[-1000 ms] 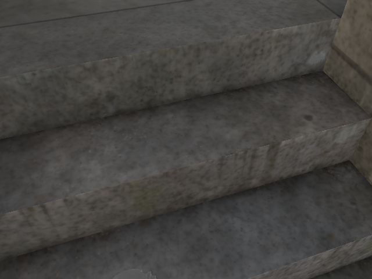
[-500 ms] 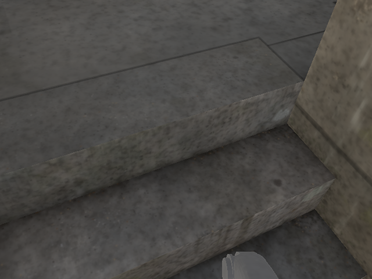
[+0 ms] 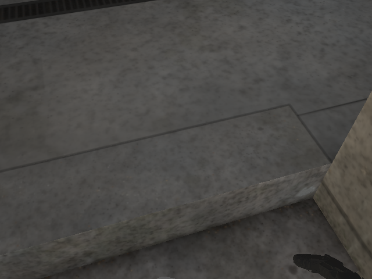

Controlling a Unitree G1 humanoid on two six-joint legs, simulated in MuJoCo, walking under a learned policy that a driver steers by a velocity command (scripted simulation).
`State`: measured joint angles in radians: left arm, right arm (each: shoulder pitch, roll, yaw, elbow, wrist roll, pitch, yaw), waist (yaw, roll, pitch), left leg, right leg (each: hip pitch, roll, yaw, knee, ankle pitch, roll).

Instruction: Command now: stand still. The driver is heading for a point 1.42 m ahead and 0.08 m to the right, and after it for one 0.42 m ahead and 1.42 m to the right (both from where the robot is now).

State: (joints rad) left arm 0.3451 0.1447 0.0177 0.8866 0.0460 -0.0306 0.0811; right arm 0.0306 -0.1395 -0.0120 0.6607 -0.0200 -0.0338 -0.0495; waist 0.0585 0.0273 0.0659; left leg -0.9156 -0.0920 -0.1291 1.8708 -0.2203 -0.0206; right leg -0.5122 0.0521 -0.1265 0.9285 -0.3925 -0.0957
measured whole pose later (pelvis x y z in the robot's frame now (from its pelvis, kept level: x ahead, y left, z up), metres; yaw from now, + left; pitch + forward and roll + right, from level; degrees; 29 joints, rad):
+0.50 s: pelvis +0.08 +0.02 +0.05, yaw +1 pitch -1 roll +1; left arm 0.32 0.15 0.04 0.77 0.00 0.04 0.03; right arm 0.37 -0.12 -0.02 0.82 -0.02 -0.02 -0.08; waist -0.04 -0.03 0.00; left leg -0.23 -0.07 0.09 0.50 -0.26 0.09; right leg -0.41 -0.03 0.00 0.75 -0.40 0.02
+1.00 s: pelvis +0.12 -0.01 +0.06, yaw +1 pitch -1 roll +0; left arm 0.43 0.10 0.02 0.90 0.01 -0.03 0.07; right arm 0.36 -0.12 -0.01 0.96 -0.01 0.00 -0.05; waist -0.01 0.00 0.01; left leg -0.10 -0.01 0.05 0.38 -0.26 0.03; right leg -0.19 0.03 -0.06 0.39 -0.18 -0.06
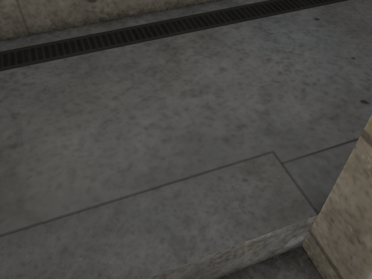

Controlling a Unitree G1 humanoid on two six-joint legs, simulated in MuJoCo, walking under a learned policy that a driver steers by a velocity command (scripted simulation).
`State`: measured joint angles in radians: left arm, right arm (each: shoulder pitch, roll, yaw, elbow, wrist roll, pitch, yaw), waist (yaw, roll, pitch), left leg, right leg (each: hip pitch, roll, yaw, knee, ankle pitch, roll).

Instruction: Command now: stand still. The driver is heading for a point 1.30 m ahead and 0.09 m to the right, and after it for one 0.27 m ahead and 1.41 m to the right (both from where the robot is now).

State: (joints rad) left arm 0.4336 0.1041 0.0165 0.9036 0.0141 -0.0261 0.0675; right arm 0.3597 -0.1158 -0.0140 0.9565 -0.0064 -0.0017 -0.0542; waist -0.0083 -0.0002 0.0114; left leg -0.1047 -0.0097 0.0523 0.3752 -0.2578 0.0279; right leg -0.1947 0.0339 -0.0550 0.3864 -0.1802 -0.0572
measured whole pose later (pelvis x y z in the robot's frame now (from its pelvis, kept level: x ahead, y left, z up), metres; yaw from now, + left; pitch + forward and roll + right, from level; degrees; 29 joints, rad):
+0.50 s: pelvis -0.01 +0.00 +0.00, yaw +0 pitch -1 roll +0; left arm 0.44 0.08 -0.01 0.99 0.01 -0.02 0.06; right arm 0.42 -0.09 0.01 1.02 -0.01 0.00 -0.07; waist -0.01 0.00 0.02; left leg -0.10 -0.01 0.04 0.38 -0.25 0.03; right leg -0.19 0.04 -0.06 0.38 -0.17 -0.06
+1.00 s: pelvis +0.00 +0.01 +0.00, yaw +0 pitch +0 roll +1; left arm 0.44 0.09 0.00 1.02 0.00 -0.01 0.05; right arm 0.47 -0.10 0.00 1.03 -0.01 -0.01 -0.06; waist -0.03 -0.01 -0.01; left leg -0.15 -0.04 0.04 0.44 -0.31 0.09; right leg -0.29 0.01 -0.05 0.56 -0.33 -0.09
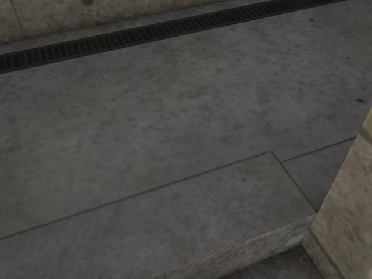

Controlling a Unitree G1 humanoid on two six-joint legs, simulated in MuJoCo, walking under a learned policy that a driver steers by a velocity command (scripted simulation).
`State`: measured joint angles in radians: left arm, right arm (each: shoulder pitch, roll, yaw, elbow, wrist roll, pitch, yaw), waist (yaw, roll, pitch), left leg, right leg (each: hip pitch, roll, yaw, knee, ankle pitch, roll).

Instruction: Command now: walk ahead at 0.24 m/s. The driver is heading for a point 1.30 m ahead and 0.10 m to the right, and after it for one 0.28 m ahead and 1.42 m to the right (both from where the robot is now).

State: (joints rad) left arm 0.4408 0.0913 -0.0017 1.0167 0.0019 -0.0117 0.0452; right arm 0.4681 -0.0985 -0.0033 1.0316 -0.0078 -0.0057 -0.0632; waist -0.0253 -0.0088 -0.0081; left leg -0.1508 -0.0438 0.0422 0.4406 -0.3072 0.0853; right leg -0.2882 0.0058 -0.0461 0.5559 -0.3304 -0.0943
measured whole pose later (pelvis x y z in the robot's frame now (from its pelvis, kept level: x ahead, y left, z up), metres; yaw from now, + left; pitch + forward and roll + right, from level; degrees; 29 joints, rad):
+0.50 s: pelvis +0.15 -0.10 -0.01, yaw -1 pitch +6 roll -1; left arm 0.52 0.13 0.01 1.09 0.09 -0.08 -0.10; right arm 0.11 -0.20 -0.02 0.73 -0.04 -0.01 0.05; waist 0.02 0.07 -0.07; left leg -1.17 -0.07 -0.06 2.49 -0.48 0.30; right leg -0.26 -0.03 -0.14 0.50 -0.34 -0.02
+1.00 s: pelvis +0.36 -0.11 +0.17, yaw -1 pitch +8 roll +2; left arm 0.02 0.17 -0.05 0.91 0.05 -0.05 -0.02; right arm 0.55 -0.12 0.05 1.18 -0.07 -0.11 0.05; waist -0.07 0.00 -0.14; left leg -0.30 -0.11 -0.09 0.57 -0.40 0.06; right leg -1.35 -0.05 0.01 2.04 -0.38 -0.13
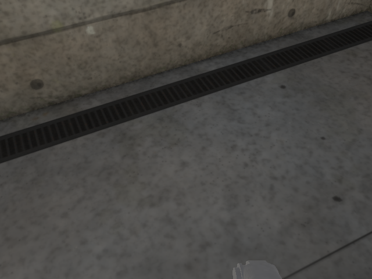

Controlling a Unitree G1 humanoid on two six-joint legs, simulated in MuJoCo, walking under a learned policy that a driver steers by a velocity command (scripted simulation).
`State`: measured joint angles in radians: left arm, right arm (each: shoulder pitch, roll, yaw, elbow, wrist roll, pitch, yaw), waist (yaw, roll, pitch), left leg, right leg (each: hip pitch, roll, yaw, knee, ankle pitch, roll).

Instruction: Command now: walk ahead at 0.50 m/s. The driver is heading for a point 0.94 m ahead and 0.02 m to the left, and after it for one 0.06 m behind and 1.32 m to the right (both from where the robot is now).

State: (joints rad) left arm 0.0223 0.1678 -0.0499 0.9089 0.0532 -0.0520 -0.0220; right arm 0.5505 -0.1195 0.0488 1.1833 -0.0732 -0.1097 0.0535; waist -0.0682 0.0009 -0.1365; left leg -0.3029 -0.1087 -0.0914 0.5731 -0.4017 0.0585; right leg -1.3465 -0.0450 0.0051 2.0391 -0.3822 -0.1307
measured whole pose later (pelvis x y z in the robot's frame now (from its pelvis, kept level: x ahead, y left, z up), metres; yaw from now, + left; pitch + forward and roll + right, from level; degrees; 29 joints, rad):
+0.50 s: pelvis +0.12 -0.03 +0.19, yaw -1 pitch +4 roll +1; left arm 0.24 0.17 0.01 1.03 0.00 -0.09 -0.08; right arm 0.33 -0.19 -0.01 1.08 0.00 -0.03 0.10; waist 0.00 0.05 -0.06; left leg -0.75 0.07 -0.06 1.38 -0.39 -0.12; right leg -0.53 -0.06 -0.13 0.51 -0.05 -0.04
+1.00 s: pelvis +0.10 +0.01 +0.19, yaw +0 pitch +0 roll +1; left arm 0.15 0.21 0.01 0.99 -0.02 -0.11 -0.08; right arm 0.13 -0.21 -0.03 1.08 0.00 -0.09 0.13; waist -0.01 0.00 0.03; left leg -0.37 -0.04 0.00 0.68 -0.39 0.04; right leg -0.49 -0.02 0.06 0.55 -0.11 0.05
